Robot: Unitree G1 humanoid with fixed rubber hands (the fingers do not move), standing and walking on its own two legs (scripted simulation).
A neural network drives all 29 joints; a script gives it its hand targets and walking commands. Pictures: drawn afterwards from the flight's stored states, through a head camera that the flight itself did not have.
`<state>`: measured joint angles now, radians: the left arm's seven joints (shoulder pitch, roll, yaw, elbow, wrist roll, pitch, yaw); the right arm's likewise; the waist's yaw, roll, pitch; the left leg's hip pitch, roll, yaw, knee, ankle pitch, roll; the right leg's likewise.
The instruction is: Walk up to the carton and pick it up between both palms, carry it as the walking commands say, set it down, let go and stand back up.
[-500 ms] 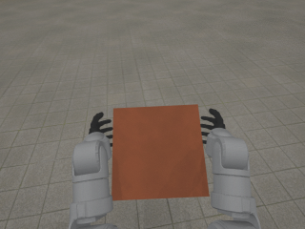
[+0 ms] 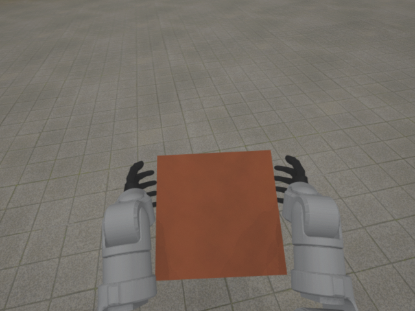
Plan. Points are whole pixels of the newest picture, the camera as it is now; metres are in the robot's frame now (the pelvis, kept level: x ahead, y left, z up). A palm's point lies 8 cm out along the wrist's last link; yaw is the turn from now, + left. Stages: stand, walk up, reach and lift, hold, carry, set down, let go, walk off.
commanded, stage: carry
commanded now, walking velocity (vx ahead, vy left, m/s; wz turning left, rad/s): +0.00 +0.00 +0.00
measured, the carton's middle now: (216, 214) +0.33 -0.01 +0.01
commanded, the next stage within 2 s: hold in 1.10 s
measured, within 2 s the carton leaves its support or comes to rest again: neither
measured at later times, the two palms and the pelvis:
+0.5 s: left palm (138, 197) +0.32 +0.14 +0.10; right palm (294, 189) +0.32 -0.15 +0.10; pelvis +0.02 -0.01 +0.00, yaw +0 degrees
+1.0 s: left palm (145, 204) +0.32 +0.13 +0.07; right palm (296, 197) +0.32 -0.16 +0.07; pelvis +0.02 -0.01 +0.00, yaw +0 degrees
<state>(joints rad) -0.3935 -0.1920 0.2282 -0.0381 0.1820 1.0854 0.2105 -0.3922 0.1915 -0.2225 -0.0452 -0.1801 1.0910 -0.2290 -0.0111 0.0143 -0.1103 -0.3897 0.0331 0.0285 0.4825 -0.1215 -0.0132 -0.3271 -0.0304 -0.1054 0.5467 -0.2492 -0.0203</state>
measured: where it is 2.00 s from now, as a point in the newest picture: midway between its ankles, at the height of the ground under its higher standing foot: outside the picture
